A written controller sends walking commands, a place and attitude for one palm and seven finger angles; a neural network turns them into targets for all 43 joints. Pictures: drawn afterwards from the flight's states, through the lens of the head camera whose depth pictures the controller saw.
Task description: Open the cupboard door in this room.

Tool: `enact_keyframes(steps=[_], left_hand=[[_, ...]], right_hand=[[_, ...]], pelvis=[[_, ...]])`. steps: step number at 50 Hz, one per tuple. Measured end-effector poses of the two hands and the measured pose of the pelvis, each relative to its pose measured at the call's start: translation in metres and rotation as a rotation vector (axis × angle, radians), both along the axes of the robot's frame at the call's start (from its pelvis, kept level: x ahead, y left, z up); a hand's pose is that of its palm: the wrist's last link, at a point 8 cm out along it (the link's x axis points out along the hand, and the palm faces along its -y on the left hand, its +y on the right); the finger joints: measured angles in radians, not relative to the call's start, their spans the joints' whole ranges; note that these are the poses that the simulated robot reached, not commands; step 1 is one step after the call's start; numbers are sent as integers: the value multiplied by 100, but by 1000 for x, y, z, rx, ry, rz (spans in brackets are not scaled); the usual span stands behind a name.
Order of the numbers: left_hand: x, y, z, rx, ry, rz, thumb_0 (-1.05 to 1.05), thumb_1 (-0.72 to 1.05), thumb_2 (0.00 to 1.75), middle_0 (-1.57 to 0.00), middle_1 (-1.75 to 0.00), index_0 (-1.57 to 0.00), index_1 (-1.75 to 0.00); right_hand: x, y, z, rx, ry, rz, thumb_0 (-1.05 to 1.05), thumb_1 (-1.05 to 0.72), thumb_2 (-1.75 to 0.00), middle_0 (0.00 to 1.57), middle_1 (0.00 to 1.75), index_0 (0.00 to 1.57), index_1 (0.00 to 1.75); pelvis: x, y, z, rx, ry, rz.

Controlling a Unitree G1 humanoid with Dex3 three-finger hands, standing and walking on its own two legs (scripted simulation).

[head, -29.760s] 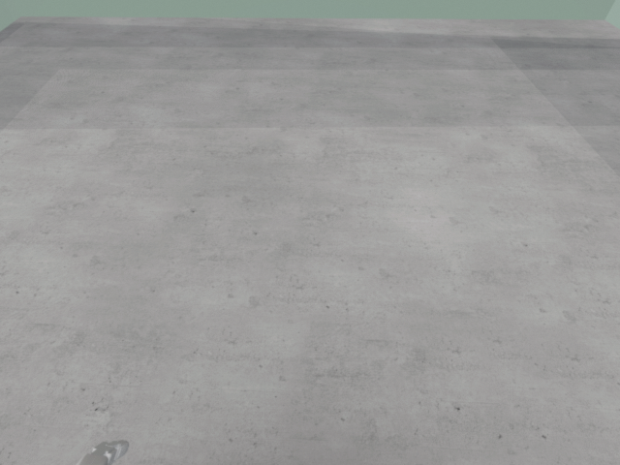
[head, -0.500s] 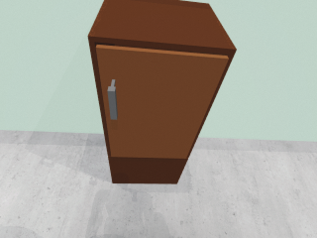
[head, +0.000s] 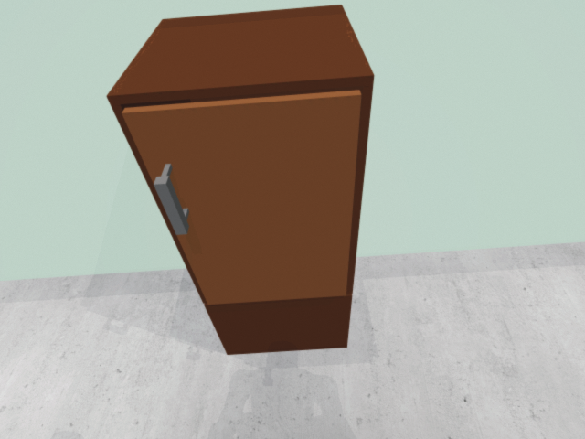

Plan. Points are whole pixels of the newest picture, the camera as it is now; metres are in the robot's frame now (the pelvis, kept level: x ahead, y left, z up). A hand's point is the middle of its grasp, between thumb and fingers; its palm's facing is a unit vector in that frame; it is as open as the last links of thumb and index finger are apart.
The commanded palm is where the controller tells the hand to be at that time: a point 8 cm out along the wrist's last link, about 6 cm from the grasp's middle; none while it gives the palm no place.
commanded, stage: look again from close up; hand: left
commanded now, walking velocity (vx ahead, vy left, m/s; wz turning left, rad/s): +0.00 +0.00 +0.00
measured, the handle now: (175, 199) +0.53 +0.25 +0.04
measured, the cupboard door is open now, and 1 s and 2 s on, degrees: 0 0 0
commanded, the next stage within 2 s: raise the hand with hooked fingers in 0.18 s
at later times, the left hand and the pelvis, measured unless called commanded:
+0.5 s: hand (179, 411) +0.17 +0.16 -0.01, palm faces +0.25 -0.95 -0.18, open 7.5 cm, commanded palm +0.11 +0.20 -0.05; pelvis -0.01 -0.03 -0.01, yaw +2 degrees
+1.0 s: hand (159, 410) +0.17 +0.19 -0.01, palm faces -0.06 -1.00 -0.04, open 10.3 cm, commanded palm +0.14 +0.26 -0.01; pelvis -0.06 +0.02 -0.08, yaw -1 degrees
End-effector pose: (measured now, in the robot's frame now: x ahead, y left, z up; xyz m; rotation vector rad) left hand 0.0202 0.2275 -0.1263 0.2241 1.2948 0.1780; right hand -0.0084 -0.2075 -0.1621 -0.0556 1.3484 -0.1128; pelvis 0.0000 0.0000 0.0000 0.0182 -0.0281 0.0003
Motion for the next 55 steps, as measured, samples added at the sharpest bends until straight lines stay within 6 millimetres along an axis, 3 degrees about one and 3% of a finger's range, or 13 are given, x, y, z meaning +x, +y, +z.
enact_keyframes(steps=[7, 15, 18, 22, 25, 28, 31, 36, 39, 42, 48, 52, 55], left_hand=[[-22, -28, -1, -27, 60, 29, 1, 94, 90, -20, -29, -20, -30], [-39, -56, -5, -68, 105, 65, 0, 92, 90, -20, -29, -20, -30], [-10, -38, 20, -5, -111, 121, 6, 97, 90, -21, -30, -21, -31], [62, -18, 84, 71, -565, 132, 7, 94, 88, -20, -32, -21, -33], [120, -21, 130, 40, -913, 33, 5, 88, 87, -20, -35, -21, -36], [156, -33, 147, -72, -1187, -66, 3, 81, 84, -20, -39, -21, -39], [158, -44, 134, -220, -1315, -151, 2, 73, 82, -21, -43, -21, -43], [117, -34, 90, -283, -1206, -144, 1, 60, 77, -22, -50, -23, -50], [92, -12, 79, -207, -1160, -67, 1, 53, 74, -23, -54, -24, -55], [86, 9, 90, -114, -1234, -52, 1, 45, 71, -23, -59, -24, -59], [120, 16, 122, -165, -1426, -223, 1, 31, 65, -24, -68, -24, -68], [144, 16, 112, -263, -1280, -275, 1, 22, 61, -24, -74, -25, -74], [147, 27, 108, -261, -1179, -212, 1, 15, 58, -25, -78, -26, -79]], right_hand=[[16, -34, 5, -31, -6, 24, 2, -93, -90, 20, 30, 20, 30], [17, -49, 11, -46, 36, 39, 1, -91, -90, 19, 30, 20, 30], [36, -57, 21, -97, -132, 34, 1, -91, -90, 20, 30, 20, 30], [81, -69, 29, -140, -384, 8, 1, -91, -90, 20, 30, 20, 30], [120, -75, 42, -169, -573, 29, 1, -91, -90, 20, 30, 20, 30], [152, -78, 59, -190, -720, 67, 1, -91, -90, 20, 30, 20, 30], [174, -79, 73, -209, -822, 114, 1, -91, -90, 20, 30, 20, 30], [192, -70, 81, -239, -900, 142, 1, -91, -90, 20, 30, 20, 30], [193, -54, 75, -236, -901, 157, 1, -91, -90, 20, 30, 20, 30], [185, -32, 59, -214, -869, 186, 1, -91, -90, 20, 30, 20, 30], [143, 14, 20, -133, -747, 196, 1, -90, -90, 20, 30, 20, 30], [106, 29, 11, -106, -658, 124, 1, -90, -90, 20, 30, 20, 30], [84, 31, 17, -120, -615, 73, 1, -90, -90, 20, 30, 21, 30]], pelvis=[[2, -21, 3, 3, -3, 5], [5, -35, 5, -1, 4, 9], [5, -37, 3, 1, 5, -21], [0, -32, -1, 1, 21, 19], [-8, -29, -8, 6, 66, 29], [-18, -29, -21, 18, 134, 9], [-26, -29, -37, 28, 178, -24], [-33, -19, -59, 18, 197, -27], [-37, -10, -68, -1, 200, -20], [-43, -1, -75, -28, 205, -11], [-59, 16, -84, -66, 211, -5], [-63, 26, -77, -67, 206, -17], [-62, 33, -68, -61, 198, -31]])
